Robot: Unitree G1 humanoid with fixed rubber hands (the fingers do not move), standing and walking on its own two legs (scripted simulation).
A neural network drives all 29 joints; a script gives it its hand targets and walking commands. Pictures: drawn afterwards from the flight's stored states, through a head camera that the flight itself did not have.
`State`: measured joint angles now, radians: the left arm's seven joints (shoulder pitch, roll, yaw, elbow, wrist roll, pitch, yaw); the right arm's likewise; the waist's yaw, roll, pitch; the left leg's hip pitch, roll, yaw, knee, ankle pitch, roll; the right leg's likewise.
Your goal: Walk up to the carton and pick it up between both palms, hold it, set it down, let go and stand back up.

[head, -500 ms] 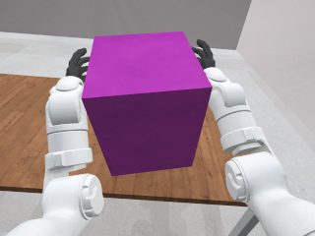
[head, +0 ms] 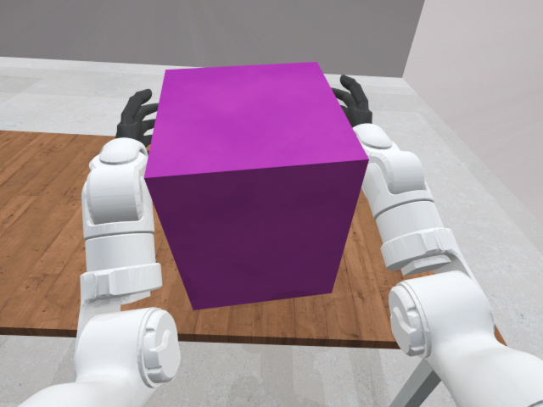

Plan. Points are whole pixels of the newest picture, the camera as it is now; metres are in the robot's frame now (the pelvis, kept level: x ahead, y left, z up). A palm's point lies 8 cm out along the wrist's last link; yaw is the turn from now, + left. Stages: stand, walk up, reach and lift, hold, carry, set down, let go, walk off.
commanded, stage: hold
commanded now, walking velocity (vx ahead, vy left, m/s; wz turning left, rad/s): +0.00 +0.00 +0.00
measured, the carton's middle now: (253, 188) +0.34 -0.01 +0.21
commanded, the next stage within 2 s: set down in 0.06 s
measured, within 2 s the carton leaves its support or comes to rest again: neither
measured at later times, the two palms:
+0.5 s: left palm (122, 140) +0.38 +0.16 +0.26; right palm (339, 132) +0.38 -0.13 +0.26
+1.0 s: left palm (140, 171) +0.39 +0.15 +0.21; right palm (337, 163) +0.39 -0.14 +0.21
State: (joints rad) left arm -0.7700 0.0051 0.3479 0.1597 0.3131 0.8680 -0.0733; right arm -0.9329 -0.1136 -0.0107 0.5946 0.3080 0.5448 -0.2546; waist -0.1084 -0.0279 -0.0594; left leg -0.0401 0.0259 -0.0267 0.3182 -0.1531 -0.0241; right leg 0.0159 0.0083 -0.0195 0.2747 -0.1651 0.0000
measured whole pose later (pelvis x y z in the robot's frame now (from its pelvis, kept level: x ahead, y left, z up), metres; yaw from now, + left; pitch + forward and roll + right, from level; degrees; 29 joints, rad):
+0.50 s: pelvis +0.01 +0.00 +0.00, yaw +1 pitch -11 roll +0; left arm -0.84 -0.02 0.44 0.32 0.43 0.59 -0.15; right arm -0.92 0.01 -0.22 0.75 0.03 0.19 -0.14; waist -0.09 -0.07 0.02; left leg 0.06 0.01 -0.04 0.27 -0.14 -0.02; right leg 0.12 -0.01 -0.04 0.25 -0.18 0.00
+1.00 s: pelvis +0.00 +0.00 +0.00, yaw +1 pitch -9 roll +0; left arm -0.76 -0.05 0.37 0.35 0.38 0.52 -0.05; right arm -0.83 -0.02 -0.19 0.79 0.02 0.04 -0.12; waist -0.06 -0.07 0.07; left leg 0.01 0.01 -0.02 0.29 -0.14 -0.01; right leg 0.07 -0.01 -0.05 0.27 -0.17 0.00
